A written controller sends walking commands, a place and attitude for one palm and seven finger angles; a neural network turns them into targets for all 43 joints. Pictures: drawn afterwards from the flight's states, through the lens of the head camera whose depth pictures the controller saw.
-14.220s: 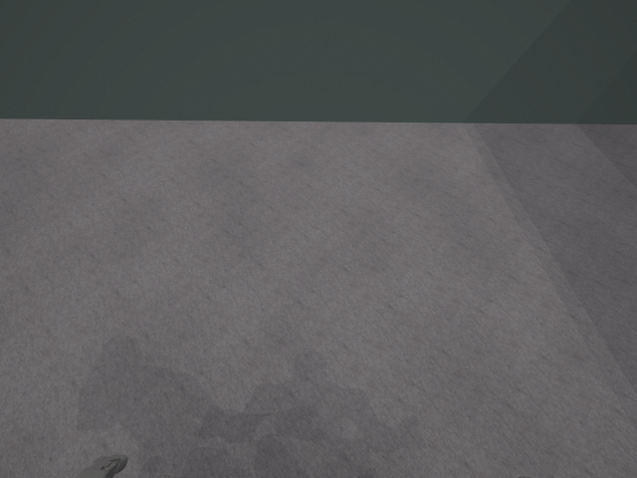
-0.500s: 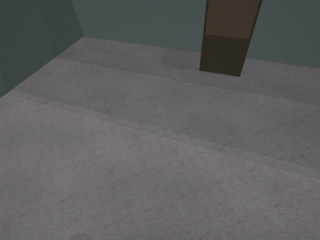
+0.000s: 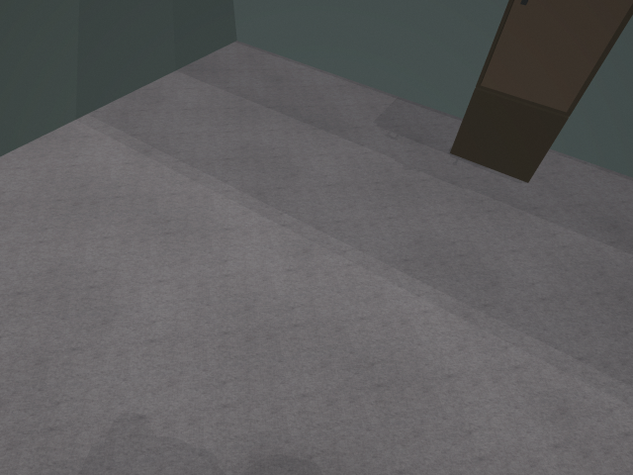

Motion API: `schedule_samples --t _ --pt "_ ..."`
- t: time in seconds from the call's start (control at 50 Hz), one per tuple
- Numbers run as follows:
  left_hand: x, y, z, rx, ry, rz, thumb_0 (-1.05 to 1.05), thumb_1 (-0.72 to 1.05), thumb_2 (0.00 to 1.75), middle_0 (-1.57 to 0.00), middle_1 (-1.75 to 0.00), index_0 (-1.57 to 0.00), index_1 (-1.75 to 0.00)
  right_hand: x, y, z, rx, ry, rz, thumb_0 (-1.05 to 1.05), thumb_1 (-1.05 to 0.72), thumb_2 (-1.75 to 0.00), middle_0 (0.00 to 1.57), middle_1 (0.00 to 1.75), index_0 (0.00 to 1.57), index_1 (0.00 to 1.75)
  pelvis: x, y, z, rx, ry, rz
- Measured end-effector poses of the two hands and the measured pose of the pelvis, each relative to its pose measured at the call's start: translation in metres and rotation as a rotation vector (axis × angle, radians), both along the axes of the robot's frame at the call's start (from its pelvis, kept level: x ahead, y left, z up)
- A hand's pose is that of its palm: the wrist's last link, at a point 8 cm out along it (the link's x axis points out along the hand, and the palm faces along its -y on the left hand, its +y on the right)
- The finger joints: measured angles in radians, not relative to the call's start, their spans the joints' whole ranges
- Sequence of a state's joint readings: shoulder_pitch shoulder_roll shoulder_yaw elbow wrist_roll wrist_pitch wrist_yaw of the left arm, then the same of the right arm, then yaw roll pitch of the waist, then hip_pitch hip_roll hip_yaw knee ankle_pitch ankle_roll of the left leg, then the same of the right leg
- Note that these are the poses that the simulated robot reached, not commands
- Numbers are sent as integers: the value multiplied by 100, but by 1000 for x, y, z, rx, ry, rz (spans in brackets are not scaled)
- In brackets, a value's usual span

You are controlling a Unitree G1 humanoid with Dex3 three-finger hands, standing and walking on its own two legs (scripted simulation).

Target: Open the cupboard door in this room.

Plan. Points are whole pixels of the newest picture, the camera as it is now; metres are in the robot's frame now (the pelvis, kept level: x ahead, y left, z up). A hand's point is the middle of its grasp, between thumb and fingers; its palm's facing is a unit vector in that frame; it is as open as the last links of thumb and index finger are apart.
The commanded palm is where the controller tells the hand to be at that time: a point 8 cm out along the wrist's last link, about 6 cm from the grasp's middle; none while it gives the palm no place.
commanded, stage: stand and wait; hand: left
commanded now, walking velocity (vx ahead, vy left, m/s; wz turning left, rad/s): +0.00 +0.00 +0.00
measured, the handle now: out of the picture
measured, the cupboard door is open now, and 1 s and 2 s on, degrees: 0 0 0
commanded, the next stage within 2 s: turn or walk to find it in 0.30 s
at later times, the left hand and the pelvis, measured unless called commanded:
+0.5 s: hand out of the picture -0.01 +0.14 -0.17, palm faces +0.11 -0.97 -0.22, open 7.3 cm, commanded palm none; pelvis -0.02 -0.04 +0.00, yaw +5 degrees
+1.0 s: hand out of the picture -0.05 +0.15 -0.18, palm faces +0.13 -0.97 -0.22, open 7.4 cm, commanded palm none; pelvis -0.04 -0.02 +0.00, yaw +6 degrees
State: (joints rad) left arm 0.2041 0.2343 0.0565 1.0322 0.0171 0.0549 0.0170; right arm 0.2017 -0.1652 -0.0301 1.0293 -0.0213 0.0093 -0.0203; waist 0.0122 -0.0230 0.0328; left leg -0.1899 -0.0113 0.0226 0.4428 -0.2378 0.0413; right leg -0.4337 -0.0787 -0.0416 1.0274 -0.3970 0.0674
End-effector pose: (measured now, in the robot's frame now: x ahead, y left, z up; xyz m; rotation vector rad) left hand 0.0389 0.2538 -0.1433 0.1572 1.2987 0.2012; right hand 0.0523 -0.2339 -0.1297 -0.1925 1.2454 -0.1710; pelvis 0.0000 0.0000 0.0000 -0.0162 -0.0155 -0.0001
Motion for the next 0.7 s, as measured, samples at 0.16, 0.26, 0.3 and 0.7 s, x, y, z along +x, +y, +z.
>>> schedule_samples --t 0.16,0.26,0.3,0.7 --pt "4 -18 8 30 -22 -26 0 91 89 -20 -30 -19 -30 -5 -11 -13 40 -8 -2 0 -91 -90 20 30 20 30 -7 -15 -3 27 -1 7" --pt "-6 -50 8 36 -29 -39 0 91 89 -20 -30 -19 -30 -23 -27 -33 83 32 -27 0 -91 -90 20 30 20 30 -10 -34 -9 39 -11 9" --pt "-13 -62 10 24 -21 -33 0 91 89 -20 -30 -19 -30 -30 -32 -34 90 60 -27 0 -91 -90 20 30 20 30 -9 -38 -7 38 -12 22" --pt "-100 -37 -19 -45 110 146 0 91 89 -20 -30 -20 -30 -27 -12 -15 -9 93 105 0 -91 -90 20 30 19 30 -32 -15 -10 28 -10 114"
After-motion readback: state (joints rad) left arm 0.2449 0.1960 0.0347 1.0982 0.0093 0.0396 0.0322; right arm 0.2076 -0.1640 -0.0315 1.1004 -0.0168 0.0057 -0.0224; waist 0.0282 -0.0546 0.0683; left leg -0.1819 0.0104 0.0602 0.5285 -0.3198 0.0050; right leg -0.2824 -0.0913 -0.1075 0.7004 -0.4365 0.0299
